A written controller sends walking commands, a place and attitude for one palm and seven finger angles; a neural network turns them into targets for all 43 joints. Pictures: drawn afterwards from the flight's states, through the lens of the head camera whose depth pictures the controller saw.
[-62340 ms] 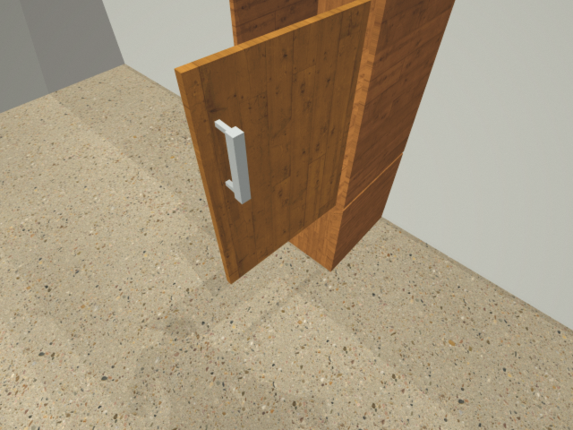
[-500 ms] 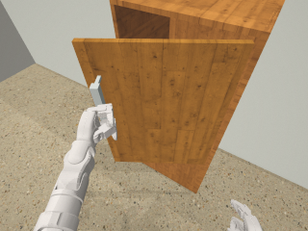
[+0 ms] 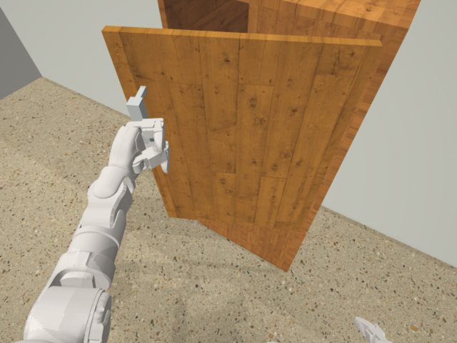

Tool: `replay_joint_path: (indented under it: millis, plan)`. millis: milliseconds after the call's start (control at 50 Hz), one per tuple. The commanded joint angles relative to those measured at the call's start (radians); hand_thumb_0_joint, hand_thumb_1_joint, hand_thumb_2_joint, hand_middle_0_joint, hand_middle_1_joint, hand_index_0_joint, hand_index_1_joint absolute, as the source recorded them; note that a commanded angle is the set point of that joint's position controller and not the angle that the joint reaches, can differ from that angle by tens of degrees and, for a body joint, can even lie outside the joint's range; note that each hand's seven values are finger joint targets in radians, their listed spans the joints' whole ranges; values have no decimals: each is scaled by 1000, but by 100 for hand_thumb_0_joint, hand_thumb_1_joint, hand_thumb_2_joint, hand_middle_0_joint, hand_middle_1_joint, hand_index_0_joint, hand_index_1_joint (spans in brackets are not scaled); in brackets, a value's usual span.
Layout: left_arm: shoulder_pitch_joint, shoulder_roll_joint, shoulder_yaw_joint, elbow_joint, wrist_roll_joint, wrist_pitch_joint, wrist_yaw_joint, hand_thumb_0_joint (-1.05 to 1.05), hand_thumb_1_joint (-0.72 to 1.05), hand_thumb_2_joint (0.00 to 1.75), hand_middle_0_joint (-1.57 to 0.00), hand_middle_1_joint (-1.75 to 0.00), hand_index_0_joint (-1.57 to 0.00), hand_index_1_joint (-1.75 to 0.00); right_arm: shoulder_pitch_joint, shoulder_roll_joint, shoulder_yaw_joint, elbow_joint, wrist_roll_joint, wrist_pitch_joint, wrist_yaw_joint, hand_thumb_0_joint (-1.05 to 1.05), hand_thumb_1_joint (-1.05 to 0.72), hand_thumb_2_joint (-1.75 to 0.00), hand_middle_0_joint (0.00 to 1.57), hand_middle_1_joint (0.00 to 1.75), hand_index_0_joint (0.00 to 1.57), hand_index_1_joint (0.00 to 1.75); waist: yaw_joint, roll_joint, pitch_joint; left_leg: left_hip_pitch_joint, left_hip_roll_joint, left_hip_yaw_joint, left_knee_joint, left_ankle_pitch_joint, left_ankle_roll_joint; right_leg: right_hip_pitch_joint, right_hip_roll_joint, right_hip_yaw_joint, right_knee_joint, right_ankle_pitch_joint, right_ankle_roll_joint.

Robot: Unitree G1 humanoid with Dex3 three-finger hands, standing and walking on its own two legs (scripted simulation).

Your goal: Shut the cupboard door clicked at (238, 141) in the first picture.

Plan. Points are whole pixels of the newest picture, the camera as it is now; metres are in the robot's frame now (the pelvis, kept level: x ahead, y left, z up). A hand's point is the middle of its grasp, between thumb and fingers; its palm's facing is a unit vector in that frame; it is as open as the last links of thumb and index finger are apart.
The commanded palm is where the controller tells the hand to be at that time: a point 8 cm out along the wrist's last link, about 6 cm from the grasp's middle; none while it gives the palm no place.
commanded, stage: push the door shut along its arc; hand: left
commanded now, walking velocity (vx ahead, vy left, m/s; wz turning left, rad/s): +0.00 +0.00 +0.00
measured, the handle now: (148, 126) +0.49 +0.17 +0.10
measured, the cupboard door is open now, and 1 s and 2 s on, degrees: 24 11 0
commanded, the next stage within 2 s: pull the fist back off the door in 1.30 s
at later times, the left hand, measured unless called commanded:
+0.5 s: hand (191, 127) +0.48 +0.09 +0.10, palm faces -0.30 -0.95 -0.01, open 3.1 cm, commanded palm +0.48 +0.14 +0.11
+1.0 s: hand (201, 112) +0.52 +0.07 +0.11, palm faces -0.39 -0.92 -0.01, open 3.2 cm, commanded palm +0.53 +0.11 +0.11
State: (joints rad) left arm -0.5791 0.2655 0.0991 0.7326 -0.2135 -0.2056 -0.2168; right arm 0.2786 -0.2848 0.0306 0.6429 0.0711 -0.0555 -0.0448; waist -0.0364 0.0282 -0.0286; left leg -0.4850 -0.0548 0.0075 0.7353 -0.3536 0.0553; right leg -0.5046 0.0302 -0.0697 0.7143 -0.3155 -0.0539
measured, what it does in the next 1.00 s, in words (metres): stands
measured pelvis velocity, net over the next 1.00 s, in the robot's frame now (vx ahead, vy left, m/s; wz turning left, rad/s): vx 0.01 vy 0.01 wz -0.02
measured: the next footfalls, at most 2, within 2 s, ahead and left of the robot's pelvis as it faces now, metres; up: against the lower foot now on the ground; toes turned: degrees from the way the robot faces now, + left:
none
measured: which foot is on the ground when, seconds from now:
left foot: down 0.00-1.00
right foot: down 0.00-1.00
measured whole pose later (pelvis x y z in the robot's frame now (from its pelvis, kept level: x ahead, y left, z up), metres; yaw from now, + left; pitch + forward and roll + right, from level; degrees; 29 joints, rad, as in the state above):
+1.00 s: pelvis +0.01 +0.01 -0.02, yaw -1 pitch +16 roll -2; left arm -1.12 0.40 0.14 1.27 -0.16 -0.26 -0.39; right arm 0.38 -0.30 0.03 0.69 0.03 -0.05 -0.03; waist -0.18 0.03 -0.06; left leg -0.74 -0.04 0.02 0.87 -0.41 0.07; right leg -0.75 0.04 -0.07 0.82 -0.35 -0.05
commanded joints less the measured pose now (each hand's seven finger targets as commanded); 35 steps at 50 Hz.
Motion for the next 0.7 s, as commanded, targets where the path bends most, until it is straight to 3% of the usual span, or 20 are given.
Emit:
replay_joint_path:
  millis: [0,60,100,140,160,220,240,320,340,420,440,460,480,500,600,680]
  plan:
    - [-616,119,6,-119,1,-92,-20,0,90,90,-130,-150,-130,-150,19,-130,-48,-97,-5,-49,-1,0,-90,-90,20,30,20,30,-70,-30,-330,122,35,-69,-90,117,-14,70,-27,81,-88,142,21]
    - [-664,159,34,-51,0,-108,-36,0,90,90,-130,-150,-130,-150,39,-138,-47,-90,-7,-47,0,0,-90,-90,20,30,20,30,-70,-34,-370,117,35,-72,-83,135,-14,82,-26,82,-73,163,19]
    - [-709,128,6,-6,-3,-117,-52,0,90,90,-130,-150,-130,-150,50,-140,-45,-81,-7,-49,2,0,-90,-90,20,30,20,30,-84,-29,-363,124,38,-80,-78,144,-18,45,-23,72,-63,167,17]
    - [-714,167,37,43,1,-125,-61,0,90,90,-130,-150,-130,-150,72,-150,-49,-72,-10,-48,2,0,-90,-90,20,30,20,30,-81,-29,-371,122,40,-84,-71,157,-20,30,-19,70,-55,169,15]
    - [-742,138,10,42,-2,-131,-69,0,90,90,-130,-150,-130,-150,72,-147,-46,-75,-10,-50,6,0,-90,-90,20,30,20,30,-89,-7,-372,131,41,-85,-71,163,-21,12,-19,67,-50,172,15]
    - [-775,168,38,104,0,-139,-77,0,90,90,-130,-150,-130,-150,93,-155,-47,-67,-13,-51,9,0,-90,-90,20,30,20,30,-96,-29,-364,104,44,-91,-66,150,-23,-3,-15,66,-43,158,13]
    - [-763,205,74,126,2,-140,-76,0,90,90,-130,-150,-130,-150,106,-163,-50,-64,-17,-48,9,0,-90,-90,20,30,20,30,-84,-29,-371,104,44,-93,-63,165,-24,-2,-13,65,-38,166,11]
    - [-817,204,77,138,10,-151,-76,0,90,90,-130,-150,-130,-150,129,-162,-53,-65,-20,-50,18,0,-90,-90,20,30,20,30,-99,-30,-408,104,46,-89,-48,195,-23,-10,-12,68,-23,196,16]
    - [-803,219,90,159,15,-152,-77,0,90,90,-130,-150,-130,-150,141,-167,-55,-63,-23,-47,18,0,-90,-90,20,30,20,30,-91,-23,-419,103,45,-89,-44,203,-24,-10,-10,68,-20,198,15]
    - [-853,234,96,191,26,-156,-81,0,90,90,-130,-150,-130,-150,164,-169,-56,-61,-25,-41,23,0,-90,-90,20,30,20,30,-112,-29,-408,81,51,-90,-37,191,-24,-36,-7,66,-15,188,18]
    - [-870,272,122,211,33,-156,-79,0,90,90,-130,-150,-130,-150,174,-177,-58,-53,-28,-37,19,0,-90,-90,20,30,20,30,-113,-20,-414,77,50,-91,-30,193,-23,-43,-4,68,-11,186,17]
    - [-902,259,106,211,35,-156,-82,0,90,90,-130,-150,-130,-150,180,-175,-58,-51,-26,-36,20,0,-90,-90,20,30,20,30,-131,-30,-413,78,52,-94,-28,198,-21,-54,-4,68,-12,191,19]
    - [-896,283,132,217,35,-157,-83,0,90,90,-130,-150,-130,-150,185,-178,-60,-52,-28,-35,19,0,-90,-90,20,30,20,30,-119,-14,-433,78,51,-89,-21,211,-22,-43,-4,72,-10,204,18]
    - [-918,256,100,219,39,-157,-90,0,90,90,-130,-150,-130,-150,191,-175,-58,-52,-29,-34,21,0,-90,-90,20,30,20,30,-131,-6,-434,83,51,-91,-18,222,-24,-54,-3,69,-3,211,19]
    - [-940,301,139,236,44,-158,-107,0,90,90,-130,-150,-130,-150,219,-182,-66,-44,-37,-28,22,0,-90,-90,20,30,20,30,-132,26,-512,121,56,-93,13,302,-26,-61,1,70,12,266,19]
    - [-966,279,115,258,41,-146,-132,0,90,90,-130,-150,-130,-150,236,-183,-67,-37,-39,-18,22,0,-90,-90,20,30,20,30,-147,13,-490,102,54,-91,22,312,-22,-73,5,66,10,279,22]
